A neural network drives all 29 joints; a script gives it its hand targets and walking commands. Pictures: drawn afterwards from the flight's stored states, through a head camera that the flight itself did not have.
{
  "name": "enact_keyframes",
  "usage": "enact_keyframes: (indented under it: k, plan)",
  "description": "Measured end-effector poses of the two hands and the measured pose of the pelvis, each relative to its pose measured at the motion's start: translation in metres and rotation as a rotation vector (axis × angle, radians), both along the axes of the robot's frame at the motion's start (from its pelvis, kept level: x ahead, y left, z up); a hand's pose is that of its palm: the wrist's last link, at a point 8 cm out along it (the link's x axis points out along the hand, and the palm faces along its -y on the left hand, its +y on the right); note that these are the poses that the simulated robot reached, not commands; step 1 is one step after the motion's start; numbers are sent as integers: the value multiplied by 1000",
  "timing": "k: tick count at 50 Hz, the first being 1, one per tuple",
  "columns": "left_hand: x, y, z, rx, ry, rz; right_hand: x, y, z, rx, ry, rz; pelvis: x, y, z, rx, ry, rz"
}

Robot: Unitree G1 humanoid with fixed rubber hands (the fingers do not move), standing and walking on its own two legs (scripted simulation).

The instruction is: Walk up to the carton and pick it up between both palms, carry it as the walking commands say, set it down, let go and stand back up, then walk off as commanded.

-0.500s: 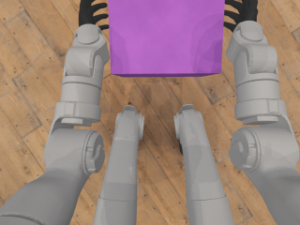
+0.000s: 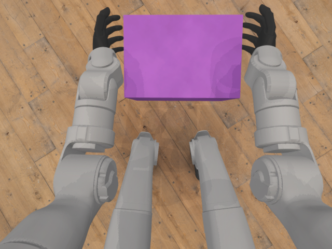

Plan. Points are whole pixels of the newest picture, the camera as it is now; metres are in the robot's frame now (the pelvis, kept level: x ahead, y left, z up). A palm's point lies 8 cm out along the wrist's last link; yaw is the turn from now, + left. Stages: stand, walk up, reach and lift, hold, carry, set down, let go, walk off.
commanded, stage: reach and lift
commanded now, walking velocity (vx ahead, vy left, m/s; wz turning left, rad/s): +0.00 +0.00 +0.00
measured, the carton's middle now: (180, 65) +0.49 -0.01 -0.13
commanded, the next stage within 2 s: none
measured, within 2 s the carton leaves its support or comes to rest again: neither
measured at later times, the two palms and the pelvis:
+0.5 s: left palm (86, 45) +0.46 +0.15 +0.04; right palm (288, 42) +0.45 -0.17 +0.04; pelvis +0.03 +0.01 +0.06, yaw +0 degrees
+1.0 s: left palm (49, 8) +0.45 +0.14 +0.14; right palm out of the picture +0.45 -0.18 +0.14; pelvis +0.12 +0.00 +0.14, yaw +0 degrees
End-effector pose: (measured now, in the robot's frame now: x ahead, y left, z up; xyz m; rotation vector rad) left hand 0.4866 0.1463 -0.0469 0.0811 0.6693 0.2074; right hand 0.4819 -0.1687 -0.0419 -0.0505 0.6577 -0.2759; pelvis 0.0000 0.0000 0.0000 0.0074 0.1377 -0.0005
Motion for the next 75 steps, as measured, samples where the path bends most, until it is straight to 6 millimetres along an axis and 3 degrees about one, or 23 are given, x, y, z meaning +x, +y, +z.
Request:
enact_keyframes:
  k: [21,29,39,50,58,65,75]
  plan:
    - [-27,2,71,8,18,19,-23,2,67,20,20,9,14,5,56,-8,-52,13]
    - [-31,1,114,2,47,15,-30,1,109,27,49,-5,43,6,71,-1,102,-8]
    - [-30,1,168,-21,37,12,-30,0,167,19,45,-6,84,4,106,-12,62,1]
    - [-37,-2,189,-70,42,-55,-36,-10,183,49,54,5,122,0,137,-5,-31,0]
    - [-41,-2,207,-29,31,8,-42,-4,198,57,49,-13,144,-7,150,-1,-82,12]
    - [-43,1,219,-32,25,39,-42,0,210,59,46,-12,151,-9,154,-1,-133,30]
    - [-45,-8,247,-24,-4,8,-50,-9,236,54,18,-16,152,-7,159,-3,-199,23]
